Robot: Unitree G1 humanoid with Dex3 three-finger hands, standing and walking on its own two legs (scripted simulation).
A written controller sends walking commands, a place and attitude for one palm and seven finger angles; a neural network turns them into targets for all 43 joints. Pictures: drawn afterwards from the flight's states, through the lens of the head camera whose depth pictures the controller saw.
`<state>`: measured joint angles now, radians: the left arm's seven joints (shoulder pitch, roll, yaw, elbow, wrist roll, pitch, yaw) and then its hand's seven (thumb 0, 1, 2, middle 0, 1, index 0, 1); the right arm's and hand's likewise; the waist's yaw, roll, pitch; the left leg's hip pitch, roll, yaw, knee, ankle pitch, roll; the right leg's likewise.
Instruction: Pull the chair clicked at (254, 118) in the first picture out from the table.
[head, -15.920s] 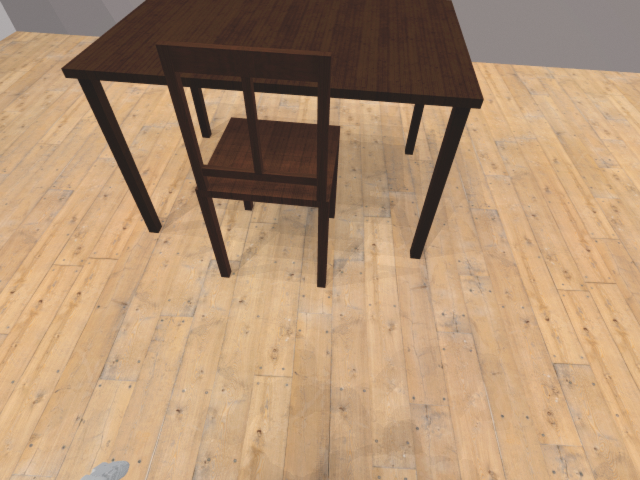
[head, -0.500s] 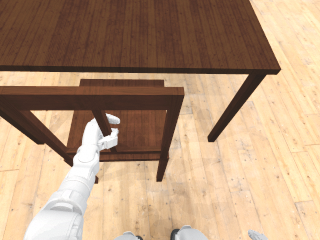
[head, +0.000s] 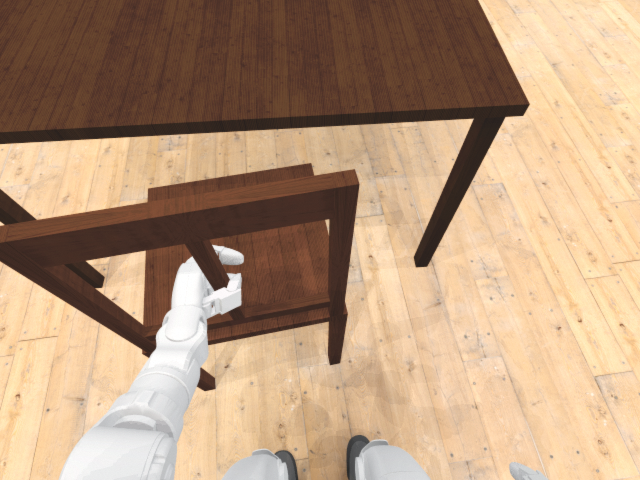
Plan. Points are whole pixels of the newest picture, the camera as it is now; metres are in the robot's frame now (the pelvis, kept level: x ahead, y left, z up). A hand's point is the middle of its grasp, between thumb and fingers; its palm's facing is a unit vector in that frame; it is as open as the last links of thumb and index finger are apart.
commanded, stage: step backward, pulling the chair out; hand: left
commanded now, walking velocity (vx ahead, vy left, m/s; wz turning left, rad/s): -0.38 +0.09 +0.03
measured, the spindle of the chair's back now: (221, 282) +0.39 +0.14 -0.08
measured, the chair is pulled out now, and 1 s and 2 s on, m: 0.14 0.24 0.36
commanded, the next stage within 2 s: none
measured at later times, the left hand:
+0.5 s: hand (225, 347) +0.29 +0.12 -0.07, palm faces +0.01 -0.98 -0.20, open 5.5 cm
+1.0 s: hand (220, 363) +0.27 +0.13 -0.07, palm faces -0.06 -0.98 -0.18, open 5.5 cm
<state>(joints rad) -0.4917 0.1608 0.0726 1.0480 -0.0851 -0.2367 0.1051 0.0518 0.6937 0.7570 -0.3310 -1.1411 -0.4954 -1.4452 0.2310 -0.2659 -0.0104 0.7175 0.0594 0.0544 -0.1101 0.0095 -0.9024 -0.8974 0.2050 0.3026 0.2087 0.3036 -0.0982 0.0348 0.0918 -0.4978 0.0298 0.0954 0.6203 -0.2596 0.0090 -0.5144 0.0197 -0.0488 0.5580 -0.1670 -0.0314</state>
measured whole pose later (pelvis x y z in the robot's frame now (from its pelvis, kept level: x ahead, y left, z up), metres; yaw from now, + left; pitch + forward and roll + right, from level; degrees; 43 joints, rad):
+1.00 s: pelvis -0.10 +0.02 -0.01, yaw +2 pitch +3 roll +0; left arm -0.53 0.15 0.01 0.99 -0.01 -0.18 0.08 0.04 0.65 0.79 -0.31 -1.25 -0.50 -1.45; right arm 0.26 -0.22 -0.01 0.73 0.03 0.00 -0.08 0.01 -0.90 -0.90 0.20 0.30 0.21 0.30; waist -0.09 0.01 0.15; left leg -0.33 0.04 -0.02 0.76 -0.48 -0.05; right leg -0.56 -0.05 -0.06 0.58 -0.08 -0.01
